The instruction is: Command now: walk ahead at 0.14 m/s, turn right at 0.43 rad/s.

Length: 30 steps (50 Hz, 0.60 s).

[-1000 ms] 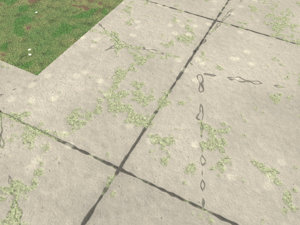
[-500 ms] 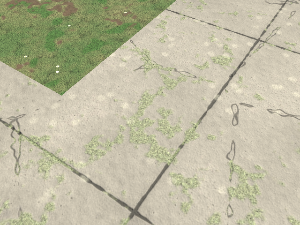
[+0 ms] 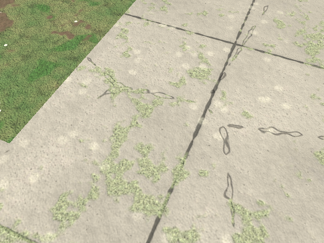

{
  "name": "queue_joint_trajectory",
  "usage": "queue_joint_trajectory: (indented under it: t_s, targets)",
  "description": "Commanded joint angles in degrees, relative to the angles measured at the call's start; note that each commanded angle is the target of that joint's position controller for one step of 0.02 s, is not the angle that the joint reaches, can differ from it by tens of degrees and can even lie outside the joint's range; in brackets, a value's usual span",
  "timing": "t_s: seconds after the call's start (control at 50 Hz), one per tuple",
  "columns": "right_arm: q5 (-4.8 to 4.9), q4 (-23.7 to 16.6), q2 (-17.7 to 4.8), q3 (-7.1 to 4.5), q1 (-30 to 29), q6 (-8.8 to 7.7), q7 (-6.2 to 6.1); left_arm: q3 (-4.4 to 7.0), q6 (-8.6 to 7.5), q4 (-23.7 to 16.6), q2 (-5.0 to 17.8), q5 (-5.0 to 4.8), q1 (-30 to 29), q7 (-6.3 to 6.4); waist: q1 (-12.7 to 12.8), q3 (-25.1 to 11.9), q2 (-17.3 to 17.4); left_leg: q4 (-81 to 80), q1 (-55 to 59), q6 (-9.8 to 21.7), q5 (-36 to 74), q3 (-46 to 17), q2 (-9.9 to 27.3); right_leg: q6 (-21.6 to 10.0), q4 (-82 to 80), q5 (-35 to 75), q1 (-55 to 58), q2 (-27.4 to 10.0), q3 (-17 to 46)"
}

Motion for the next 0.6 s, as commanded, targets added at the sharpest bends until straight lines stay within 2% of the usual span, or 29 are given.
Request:
queue_joint_trajectory:
  t_s: [0.02, 0.08, 0.14, 0.16, 0.18, 0.2, 0.22, 0.24, 0.26, 0.28, 0.3, 0.34, 0.36, 0.42, 0.48, 0.54, 0.56, 0.6]
  targets:
    - [0.45, -3.5, -9.8, -2.4, -3.4, 0.57, -1.26, 0.54, -0.18, -4.6, 2.1, 0.14, 0.3, -1.1, 0.4, -5.9, 7.2, -3.2, 1.9, 8.5, 31.9, -2.3, 16.0, -0.3, -6.1, 4.7, 6.4, -0.8, -1.5]
    - [1.3, -2.8, -11.0, -2.95, -2.9, 2.16, -1.24, 1.13, 0.28, -7.1, 3.0, 0.24, -2.1, -2.16, -0.5, -5.3, 7.3, 0.3, 5.6, 8.1, 30.0, -2.6, 18.1, -1.7, -9.8, -0.1, 5.6, -0.2, -2.9]
    - [2.57, -2.9, -11.6, -3.42, -3.9, 3.3, -1.45, 1.82, 0.66, -8.8, 3.7, 0.09, -1.4, -2.82, 0.7, -5.2, 8.0, 7.2, 7.3, 6.2, 31.3, -2.9, 19.2, -4.2, -14.6, -5.3, 7.6, 1.5, -4.9]
    - [2.96, -2.9, -11.2, -3.4, -4.5, 3.53, -1.62, 2.28, 0.48, -8.5, 4.2, 0.1, 1.2, -2.74, 2.4, -6.4, 7.1, 12.6, 6.4, 4.4, 33.2, -1.3, 17.5, -5.7, -19.9, -1.7, 12.5, 3.3, -6.3]
    - [2.61, -2.3, -10.1, -3.21, -2.0, 3.46, -1.57, 3.54, 0.2, -7.7, 7.2, 0.46, 5.6, -2.01, 4.1, -9.4, 3.0, 22.1, 3.3, 1.0, 30.5, 0.9, 13.3, -8.1, -25.3, 11.8, 21.6, 4.3, -4.2]
    - [0.21, -4.3, -7.8, -2.33, -1.7, 2.86, -1.25, 5.43, 0.24, -8.2, 14.6, 1.05, 9.4, -0.47, 4.1, -13.8, -9.8, 39.4, -11.3, -3.8, 7.8, 2.8, 7.1, -14.1, -23.5, 42.1, 35.5, -7.6, 12.6]
    - [-1.0, -6.1, -5.9, -1.31, -1.3, 2.54, -0.6, 5.11, -0.05, -9.6, 16.3, 2.19, 9.0, -0.48, 2.7, -20.8, -15.2, 53.6, -25.7, -6.5, -30.8, -5.1, -2.2, -26.6, -25.5, 46.2, 44.4, -18.3, 31.5]
    - [0.45, -5.0, -8.7, -2.12, -3.9, 2.73, 0.05, 3.98, -0.38, -10.2, 11.9, 1.62, 7.6, -1.04, 5.1, -22.3, -5.6, 57.9, -27.1, -5.9, -29.1, -13.6, 0.5, -25.1, -27.2, 37.7, 42.4, -16.4, 27.5]
    - [1.79, -5.6, -8.9, -2.26, -5.7, 3.03, 0.13, 3.47, -0.68, -10.5, 10.4, 0.95, 4.1, -1.05, 3.7, -17.1, -2.8, 57.0, -29.1, -5.1, -24.6, -13.5, 1.9, -21.9, -27.8, 30.1, 37.7, -13.7, 21.9]
    - [1.4, -5.0, -8.4, -2.32, -5.9, 3.42, -0.42, 3.2, -0.45, -10.6, 9.1, -0.01, 1.4, -0.82, 2.4, -13.3, 1.2, 53.3, -29.5, -5.3, -20.5, -13.3, 3.2, -18.7, -29.0, 22.0, 33.2, -10.5, 18.5]
    - [0.77, -5.1, -9.0, -2.63, -6.4, 3.89, -1.02, 2.87, 0.0, -11.0, 8.4, -0.42, -1.0, -0.4, 1.2, -11.0, 0.4, 49.4, -27.9, -5.7, -17.2, -13.3, 3.8, -17.0, -30.3, 17.0, 28.7, -8.5, 16.7]
    - [0.8, -4.7, -7.9, -2.54, -4.5, 4.4, -1.19, 2.88, 0.58, -11.9, 8.6, 0.65, -2.8, 0.17, -0.4, -10.7, -3.1, 45.9, -22.8, -6.7, -13.4, -12.2, 2.2, -16.4, -31.5, 15.3, 23.3, -5.6, 14.6]
    - [0.98, -4.5, -7.3, -2.38, -4.0, 4.4, -1.32, 2.99, 0.66, -12.0, 8.8, 0.85, -2.6, 0.46, -0.3, -11.1, -3.8, 43.1, -22.0, -7.3, -12.8, -12.1, 1.7, -16.4, -31.5, 15.2, 23.2, -5.2, 14.4]
    - [1.0, -4.8, -6.3, -1.9, -5.2, 4.26, -1.65, 3.44, 0.91, -11.8, 9.6, 0.5, -1.4, 1.37, 0.8, -12.0, -4.3, 34.9, -20.4, -8.2, -11.0, -13.2, 1.1, -16.2, -30.9, 10.0, 23.8, -4.8, 16.1]
    - [1.26, -5.2, -6.8, -1.98, -6.1, 4.03, -1.27, 3.59, 1.51, -12.3, 9.9, 0.64, -1.9, 1.61, 1.7, -11.5, -5.9, 29.0, -17.5, -8.0, -9.9, -13.7, 0.4, -15.6, -31.1, 1.7, 22.1, -4.4, 19.3]
    - [1.57, -5.5, -7.5, -2.32, -5.7, 3.26, -0.53, 3.55, 2.0, -12.6, 9.7, 0.51, -2.2, 1.3, 2.2, -10.9, -7.3, 23.0, -15.2, -7.0, -10.7, -13.9, -0.4, -15.0, -30.3, -0.1, 22.7, -4.3, 23.6]
    - [1.64, -5.5, -7.6, -2.45, -5.0, 2.94, -0.23, 3.52, 2.17, -12.8, 9.7, 0.3, -2.5, 1.25, 1.9, -10.8, -7.5, 19.9, -13.9, -6.4, -10.3, -13.8, -0.6, -14.6, -29.6, 0.6, 23.1, -4.1, 24.7]
    - [1.57, -4.4, -7.7, -2.9, -1.1, 2.36, 0.32, 3.33, 2.7, -13.1, 9.2, -0.54, -3.9, 1.46, -0.6, -10.4, -6.9, 7.6, -6.6, -4.5, -3.2, -12.4, -0.5, -12.1, -26.7, 0.6, 20.9, -1.7, 24.5]
Velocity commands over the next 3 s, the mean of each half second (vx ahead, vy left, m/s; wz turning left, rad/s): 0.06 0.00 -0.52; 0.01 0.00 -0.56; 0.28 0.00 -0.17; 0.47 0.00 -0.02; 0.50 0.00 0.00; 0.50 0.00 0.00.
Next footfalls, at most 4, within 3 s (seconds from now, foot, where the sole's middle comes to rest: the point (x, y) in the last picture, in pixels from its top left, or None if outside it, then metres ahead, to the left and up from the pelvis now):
0.18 right None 0.17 -0.13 -0.78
0.62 left None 0.20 0.09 -0.78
1.04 right None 0.05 -0.13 -0.78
1.54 left None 0.37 -0.06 -0.78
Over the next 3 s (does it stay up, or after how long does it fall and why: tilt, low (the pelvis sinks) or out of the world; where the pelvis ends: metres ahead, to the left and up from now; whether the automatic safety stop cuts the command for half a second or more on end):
stays up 0.86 -0.50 0.00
